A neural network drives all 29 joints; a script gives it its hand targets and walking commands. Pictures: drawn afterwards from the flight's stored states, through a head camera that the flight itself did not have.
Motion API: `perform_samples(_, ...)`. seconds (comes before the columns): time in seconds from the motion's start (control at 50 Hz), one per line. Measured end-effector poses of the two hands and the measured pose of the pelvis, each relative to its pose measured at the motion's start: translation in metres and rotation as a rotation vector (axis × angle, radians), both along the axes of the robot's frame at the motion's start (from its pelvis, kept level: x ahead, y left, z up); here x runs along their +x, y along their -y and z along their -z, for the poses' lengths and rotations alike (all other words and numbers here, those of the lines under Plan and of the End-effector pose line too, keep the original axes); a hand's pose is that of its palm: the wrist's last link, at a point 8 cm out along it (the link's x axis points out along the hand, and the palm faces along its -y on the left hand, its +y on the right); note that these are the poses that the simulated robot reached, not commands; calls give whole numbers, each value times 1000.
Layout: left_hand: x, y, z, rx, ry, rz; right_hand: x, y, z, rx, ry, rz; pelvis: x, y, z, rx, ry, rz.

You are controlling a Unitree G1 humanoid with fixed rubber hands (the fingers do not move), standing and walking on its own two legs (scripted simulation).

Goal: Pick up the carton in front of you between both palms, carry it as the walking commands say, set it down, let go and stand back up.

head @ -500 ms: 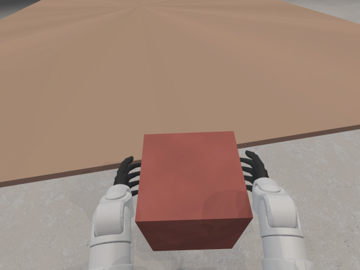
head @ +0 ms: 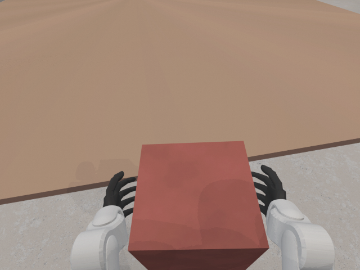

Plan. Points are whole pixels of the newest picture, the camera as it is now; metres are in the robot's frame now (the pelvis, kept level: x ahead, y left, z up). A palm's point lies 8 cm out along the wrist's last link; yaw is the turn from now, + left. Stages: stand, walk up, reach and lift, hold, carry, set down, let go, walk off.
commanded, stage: carry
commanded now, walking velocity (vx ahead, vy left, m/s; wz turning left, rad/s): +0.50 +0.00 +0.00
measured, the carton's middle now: (194, 212) +0.26 -0.01 +0.03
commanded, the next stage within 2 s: none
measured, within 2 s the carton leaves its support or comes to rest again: neither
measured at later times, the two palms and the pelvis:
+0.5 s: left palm (126, 113) +0.56 +0.16 +0.09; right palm (226, 111) +0.53 -0.13 +0.09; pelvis +0.32 +0.04 +0.00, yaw -4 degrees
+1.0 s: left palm (146, 49) +0.98 +0.13 +0.13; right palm (216, 46) +0.98 -0.18 +0.12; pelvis +0.61 -0.02 +0.00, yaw -1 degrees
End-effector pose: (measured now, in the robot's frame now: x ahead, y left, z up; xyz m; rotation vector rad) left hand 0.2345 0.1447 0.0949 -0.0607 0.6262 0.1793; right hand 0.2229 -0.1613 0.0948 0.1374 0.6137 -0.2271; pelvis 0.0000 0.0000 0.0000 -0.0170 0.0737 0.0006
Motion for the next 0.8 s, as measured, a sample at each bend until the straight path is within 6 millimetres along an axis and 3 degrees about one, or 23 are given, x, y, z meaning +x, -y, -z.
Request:
perform_samples(0.1, 37, -5, -6, -43, -42, -68, 66, -8, -8, -7, -42, -83, 52, 9, -17, 21, -16, -12)
perform_samples(0.2, 93, -9, -21, -30, -8, -76, 128, -13, -18, -2, -8, -104, 113, 7, -26, 42, -20, -4)
perform_samples(0.28, 151, -13, -19, -26, 8, -46, 175, -17, -14, -8, 8, -83, 169, -2, -20, 41, -8, 3)
perform_samples(0.4, 252, -23, 11, -58, 13, 17, 258, -29, 7, -30, 11, -37, 265, -23, 8, 46, 25, 41)
perform_samples(0.44, 284, -24, 16, -63, -9, 43, 282, -30, 11, -29, -11, -10, 289, -30, 8, 46, 22, 58)
perform_samples(0.5, 326, -20, 5, -57, -21, 91, 309, -26, 2, -21, -24, 41, 320, -37, -5, 26, 13, 77)
perform_samples(0.58, 383, -15, -21, -59, 32, 124, 356, -22, -27, -33, 28, 76, 366, -39, -21, 3, 4, 80)
perform_samples(0.7, 478, -17, -51, -37, 118, 53, 460, -19, -59, -47, 116, 48, 441, -31, -26, -4, 4, 65)
perform_samples(0.8, 575, -9, -58, 1, 146, 7, 565, -5, -62, -47, 141, 41, 510, -15, -14, 19, 13, 48)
